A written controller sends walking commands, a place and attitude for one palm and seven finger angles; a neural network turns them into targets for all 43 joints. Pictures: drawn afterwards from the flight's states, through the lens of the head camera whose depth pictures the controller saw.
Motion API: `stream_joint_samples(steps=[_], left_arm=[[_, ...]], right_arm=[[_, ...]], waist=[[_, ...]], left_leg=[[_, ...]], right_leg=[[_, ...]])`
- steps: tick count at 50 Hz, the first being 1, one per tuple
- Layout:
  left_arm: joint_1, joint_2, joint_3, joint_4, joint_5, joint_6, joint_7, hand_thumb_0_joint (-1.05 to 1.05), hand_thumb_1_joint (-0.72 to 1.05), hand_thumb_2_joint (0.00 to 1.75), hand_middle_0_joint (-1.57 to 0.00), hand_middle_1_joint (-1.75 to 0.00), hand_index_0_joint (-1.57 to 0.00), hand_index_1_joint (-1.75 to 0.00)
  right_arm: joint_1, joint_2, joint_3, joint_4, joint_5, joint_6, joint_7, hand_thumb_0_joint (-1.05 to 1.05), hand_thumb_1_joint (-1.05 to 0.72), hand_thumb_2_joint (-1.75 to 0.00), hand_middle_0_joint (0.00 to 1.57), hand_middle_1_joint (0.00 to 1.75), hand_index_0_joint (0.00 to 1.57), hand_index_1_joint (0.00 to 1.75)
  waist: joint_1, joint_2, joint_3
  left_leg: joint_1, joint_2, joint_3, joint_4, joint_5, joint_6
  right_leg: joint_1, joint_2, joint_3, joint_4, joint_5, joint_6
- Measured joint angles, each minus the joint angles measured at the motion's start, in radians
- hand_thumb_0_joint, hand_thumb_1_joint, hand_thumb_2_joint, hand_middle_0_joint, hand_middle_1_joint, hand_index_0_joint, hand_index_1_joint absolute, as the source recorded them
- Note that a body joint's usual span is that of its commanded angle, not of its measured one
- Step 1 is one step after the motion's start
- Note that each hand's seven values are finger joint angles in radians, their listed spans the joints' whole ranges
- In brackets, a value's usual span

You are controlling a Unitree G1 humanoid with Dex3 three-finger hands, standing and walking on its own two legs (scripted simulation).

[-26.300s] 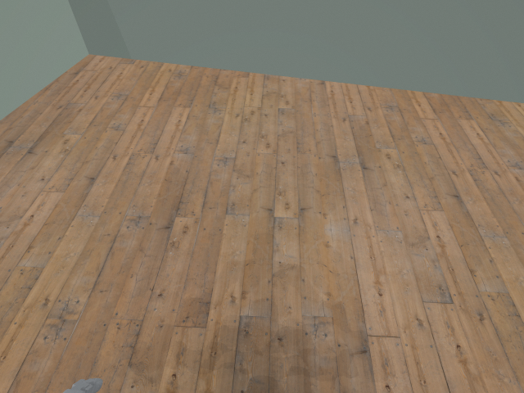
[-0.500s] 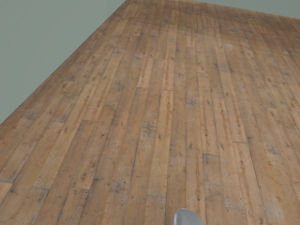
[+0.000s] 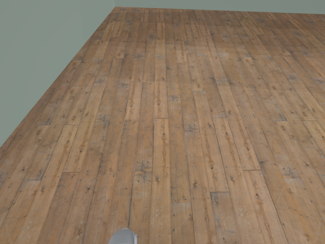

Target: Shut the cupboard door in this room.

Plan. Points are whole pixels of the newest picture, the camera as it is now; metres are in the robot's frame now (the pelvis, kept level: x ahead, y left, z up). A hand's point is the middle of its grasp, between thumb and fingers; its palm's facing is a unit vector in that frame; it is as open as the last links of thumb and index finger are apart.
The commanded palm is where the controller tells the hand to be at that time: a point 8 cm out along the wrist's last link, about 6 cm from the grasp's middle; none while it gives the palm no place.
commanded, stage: walk around to get in front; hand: left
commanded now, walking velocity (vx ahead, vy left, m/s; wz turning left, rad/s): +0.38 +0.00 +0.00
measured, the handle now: out of the picture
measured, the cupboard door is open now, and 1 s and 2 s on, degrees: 87 87 87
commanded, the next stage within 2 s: walk to a spot facing it in 1.60 s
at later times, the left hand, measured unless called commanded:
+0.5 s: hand (89, 222) +0.21 +0.24 -0.18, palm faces +0.04 -0.99 -0.15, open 7.4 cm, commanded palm none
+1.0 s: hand (123, 148) +0.48 +0.18 -0.17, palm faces -0.01 -0.97 -0.23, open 7.1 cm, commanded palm none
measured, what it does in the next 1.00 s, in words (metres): walks ahead: left foot, then right foot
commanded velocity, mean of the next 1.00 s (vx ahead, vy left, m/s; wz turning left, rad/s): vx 0.38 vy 0.00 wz -0.04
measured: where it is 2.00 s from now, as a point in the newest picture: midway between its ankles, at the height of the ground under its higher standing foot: (173, 157)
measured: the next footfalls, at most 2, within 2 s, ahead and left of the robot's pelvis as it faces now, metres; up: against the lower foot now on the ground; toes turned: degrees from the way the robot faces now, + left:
left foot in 0.28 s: +0.24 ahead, +0.16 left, +0.00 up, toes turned +10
right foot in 0.76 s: +0.45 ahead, -0.11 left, +0.00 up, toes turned -14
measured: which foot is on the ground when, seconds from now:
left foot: up 0.00-0.26, down 0.28-0.78, up 0.80-1.00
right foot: down 0.00-0.28, up 0.30-0.74, down 0.76-1.00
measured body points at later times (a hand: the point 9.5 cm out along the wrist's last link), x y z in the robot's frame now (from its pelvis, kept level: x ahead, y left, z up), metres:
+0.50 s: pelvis +0.21 +0.07 +0.00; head +0.23 +0.08 +0.45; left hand +0.21 +0.29 -0.16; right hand +0.24 -0.18 -0.14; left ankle +0.21 +0.15 -0.74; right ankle +0.22 -0.08 -0.65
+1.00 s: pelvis +0.41 -0.01 +0.00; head +0.42 -0.02 +0.45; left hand +0.48 +0.23 -0.15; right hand +0.42 -0.24 -0.16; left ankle +0.45 +0.14 -0.67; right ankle +0.41 -0.10 -0.74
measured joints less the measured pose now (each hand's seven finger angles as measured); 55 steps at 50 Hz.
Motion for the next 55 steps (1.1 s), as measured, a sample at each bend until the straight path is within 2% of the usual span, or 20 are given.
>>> stream_joint_samples(steps=[5, 12, 13, 14, 16, 18, 21, 25, 28, 32, 35, 37, 38, 39, 40, 42, 44, 46, 49, 55], left_arm=[[0.084, 0.0, -0.014, 0.043, 0.003, -0.003, -0.003, -0.02, 0.93, 0.9, -0.2, -0.3, -0.2, -0.3], [0.174, -0.023, -0.028, 0.094, 0.006, 0.005, -0.005, 0.0, 0.91, 0.9, -0.2, -0.3, -0.2, -0.3], [0.188, -0.027, -0.029, 0.102, 0.005, 0.008, -0.006, 0.0, 0.91, 0.9, -0.2, -0.3, -0.2, -0.3], [0.201, -0.033, -0.03, 0.11, 0.003, 0.012, -0.008, 0.0, 0.91, 0.9, -0.2, -0.3, -0.2, -0.3], [0.196, -0.04, -0.033, 0.124, -0.002, 0.028, -0.014, 0.0, 0.91, 0.9, -0.2, -0.3, -0.2, -0.3], [0.178, -0.043, -0.031, 0.129, 0.0, 0.043, -0.018, 0.0, 0.91, 0.9, -0.2, -0.3, -0.2, -0.3], [0.125, -0.035, -0.02, 0.108, 0.009, 0.055, -0.025, 0.01, 0.91, 0.9, -0.2, -0.3, -0.2, -0.3], [0.052, -0.024, -0.005, 0.045, 0.015, 0.064, -0.026, 0.01, 0.91, 0.9, -0.2, -0.3, -0.2, -0.3], [-0.008, -0.013, 0.004, 0.005, 0.014, 0.07, -0.03, 0.01, 0.91, 0.9, -0.2, -0.3, -0.2, -0.3], [-0.084, 0.0, 0.007, -0.028, 0.013, 0.072, -0.034, 0.0, 0.91, 0.9, -0.2, -0.3, -0.2, -0.3], [-0.129, 0.008, 0.007, -0.043, 0.013, 0.067, -0.036, 0.0, 0.91, 0.9, -0.2, -0.3, -0.19, -0.3], [-0.147, 0.011, 0.002, -0.054, 0.014, 0.053, -0.037, 0.0, 0.91, 0.9, -0.2, -0.3, -0.19, -0.3], [-0.152, 0.015, -0.001, -0.059, 0.016, 0.038, -0.038, 0.0, 0.91, 0.9, -0.2, -0.3, -0.2, -0.3], [-0.158, 0.011, -0.001, -0.06, 0.017, 0.02, -0.034, 0.0, 0.91, 0.9, -0.2, -0.3, -0.2, -0.3], [-0.16, 0.005, -0.003, -0.06, 0.013, 0.006, -0.03, 0.0, 0.91, 0.9, -0.2, -0.3, -0.2, -0.3], [-0.145, -0.009, -0.01, -0.055, 0.005, -0.002, -0.025, 0.0, 0.91, 0.9, -0.2, -0.3, -0.2, -0.3], [-0.113, -0.026, -0.015, -0.041, 0.003, 0.003, -0.018, 0.0, 0.91, 0.9, -0.2, -0.3, -0.2, -0.3], [-0.072, -0.039, -0.008, -0.023, -0.001, 0.003, -0.004, -0.01, 0.92, 0.9, -0.2, -0.3, -0.2, -0.3], [-0.015, -0.022, 0.001, 0.003, 0.004, 0.001, 0.005, -0.02, 0.95, 0.9, -0.2, -0.3, -0.2, -0.3], [0.077, -0.005, -0.011, 0.057, 0.01, 0.003, -0.004, -0.01, 0.94, 0.9, -0.2, -0.3, -0.2, -0.3]], right_arm=[[-0.083, -0.022, 0.0, -0.032, 0.002, 0.002, 0.016, 0.0, -0.92, -0.9, 0.19, 0.3, 0.2, 0.29], [-0.159, -0.028, 0.014, -0.051, 0.004, -0.005, 0.026, 0.0, -0.92, -0.9, 0.19, 0.3, 0.2, 0.3], [-0.164, -0.027, 0.018, -0.055, 0.002, -0.014, 0.024, 0.0, -0.92, -0.9, 0.19, 0.3, 0.2, 0.3], [-0.168, -0.028, 0.021, -0.06, -0.001, -0.028, 0.021, 0.0, -0.92, -0.9, 0.19, 0.3, 0.2, 0.3], [-0.168, -0.019, 0.024, -0.066, -0.003, -0.051, 0.012, 0.0, -0.92, -0.9, 0.19, 0.3, 0.2, 0.3], [-0.141, -0.008, 0.026, -0.063, 0.001, -0.058, 0.005, 0.0, -0.91, -0.9, 0.19, 0.3, 0.2, 0.3], [-0.071, 0.013, 0.026, -0.033, 0.003, -0.06, -0.007, 0.0, -0.91, -0.9, 0.19, 0.3, 0.2, 0.3], [0.031, 0.002, 0.002, 0.018, 0.01, -0.056, -0.024, -0.01, -0.95, -0.9, 0.2, 0.3, 0.21, 0.3], [0.101, -0.001, 0.002, 0.055, 0.009, -0.05, -0.021, -0.01, -0.95, -0.9, 0.2, 0.3, 0.2, 0.3], [0.17, 0.006, 0.003, 0.089, 0.004, -0.045, -0.017, -0.01, -0.94, -0.9, 0.2, 0.3, 0.2, 0.3], [0.207, 0.015, 0.004, 0.105, -0.001, -0.04, -0.015, 0.0, -0.93, -0.9, 0.19, 0.3, 0.2, 0.3], [0.231, 0.02, 0.006, 0.117, 0.0, -0.034, -0.013, 0.0, -0.92, -0.9, 0.2, 0.3, 0.2, 0.3], [0.244, 0.026, 0.008, 0.124, 0.003, -0.031, -0.01, 0.0, -0.92, -0.9, 0.2, 0.3, 0.2, 0.3], [0.241, 0.028, 0.01, 0.133, 0.008, -0.023, -0.007, 0.0, -0.92, -0.9, 0.2, 0.3, 0.2, 0.3], [0.229, 0.027, 0.012, 0.137, 0.014, -0.013, -0.005, 0.0, -0.92, -0.9, 0.2, 0.3, 0.2, 0.3], [0.194, 0.025, 0.01, 0.132, 0.018, 0.005, -0.002, 0.0, -0.92, -0.9, 0.2, 0.3, 0.2, 0.3], [0.15, 0.018, 0.006, 0.114, 0.013, 0.01, -0.001, 0.01, -0.92, -0.9, 0.2, 0.3, 0.2, 0.3], [0.102, 0.012, 0.002, 0.086, 0.008, 0.009, 0.001, 0.01, -0.92, -0.9, 0.19, 0.3, 0.2, 0.3], [0.041, 0.006, -0.002, 0.039, 0.004, 0.005, 0.005, 0.0, -0.92, -0.9, 0.19, 0.3, 0.2, 0.3], [-0.061, -0.019, -0.006, -0.019, 0.006, -0.002, 0.022, 0.0, -0.93, -0.9, 0.19, 0.3, 0.2, 0.29]], waist=[[0.033, 0.0, -0.015], [0.084, -0.035, 0.014], [0.086, -0.043, 0.019], [0.085, -0.046, 0.023], [0.084, -0.06, 0.046], [0.077, -0.062, 0.05], [0.058, -0.061, 0.045], [0.041, -0.061, 0.024], [0.027, -0.06, 0.017], [-0.005, -0.052, 0.023], [-0.032, -0.043, 0.03], [-0.04, -0.033, 0.032], [-0.04, -0.034, 0.03], [-0.035, -0.025, 0.037], [-0.035, -0.018, 0.046], [-0.033, -0.013, 0.052], [-0.024, -0.009, 0.046], [-0.018, -0.007, 0.033], [-0.007, -0.008, 0.01], [0.028, -0.019, 0.003]], left_leg=[[-0.005, -0.01, 0.009, -0.177, 0.058, -0.001], [0.116, -0.057, 0.046, -0.417, 0.02, 0.036], [0.153, -0.07, 0.059, -0.464, 0.028, 0.045], [0.181, -0.077, 0.068, -0.496, 0.084, 0.07], [0.192, -0.085, 0.093, -0.435, 0.046, 0.096], [0.232, -0.088, 0.111, -0.432, -0.02, 0.102], [0.313, -0.102, 0.122, -0.513, -0.021, 0.091], [0.408, -0.12, 0.138, -0.624, -0.014, 0.093], [0.468, -0.125, 0.146, -0.681, -0.019, 0.083], [0.532, -0.116, 0.158, -0.712, -0.052, 0.056], [0.567, -0.097, 0.168, -0.693, -0.103, 0.026], [0.578, -0.073, 0.172, -0.639, -0.159, 0.0], [0.563, -0.058, 0.169, -0.568, -0.197, -0.005], [0.519, -0.037, 0.148, -0.439, -0.218, 0.006], [0.456, -0.034, 0.1, -0.276, -0.239, 0.018], [0.325, -0.05, 0.028, 0.003, -0.234, 0.036], [0.215, -0.048, 0.008, 0.127, -0.161, 0.042], [0.131, -0.036, 0.002, 0.127, -0.104, 0.036], [0.05, -0.018, 0.006, 0.026, -0.048, 0.02], [0.043, -0.017, 0.032, -0.27, 0.031, 0.017]], right_leg=[[0.093, 0.01, -0.002, -0.064, -0.029, 0.015], [0.194, -0.017, -0.005, -0.063, -0.126, 0.064], [0.192, -0.03, -0.002, -0.024, -0.158, 0.075], [0.168, -0.042, 0.005, 0.059, -0.196, 0.081], [0.053, -0.067, 0.043, 0.372, -0.251, 0.073], [-0.074, -0.076, 0.07, 0.634, -0.243, 0.068], [-0.221, -0.111, 0.074, 0.765, -0.156, 0.076], [-0.354, -0.158, 0.082, 0.709, -0.045, 0.098], [-0.398, -0.181, 0.079, 0.604, 0.027, 0.111], [-0.377, -0.18, 0.057, 0.402, 0.058, 0.113], [-0.323, -0.156, 0.033, 0.274, 0.043, 0.099], [-0.256, -0.128, 0.008, 0.181, 0.043, 0.082], [-0.22, -0.118, -0.001, 0.137, 0.081, 0.064], [-0.221, -0.109, -0.007, 0.166, 0.097, 0.049], [-0.22, -0.102, -0.014, 0.206, 0.062, 0.04], [-0.186, -0.096, -0.023, 0.219, -0.005, 0.034], [-0.136, -0.086, -0.027, 0.174, -0.015, 0.042], [-0.087, -0.075, -0.031, 0.117, -0.008, 0.044], [-0.022, -0.063, -0.041, 0.043, -0.006, 0.043], [0.092, -0.056, -0.067, -0.031, -0.043, 0.069]])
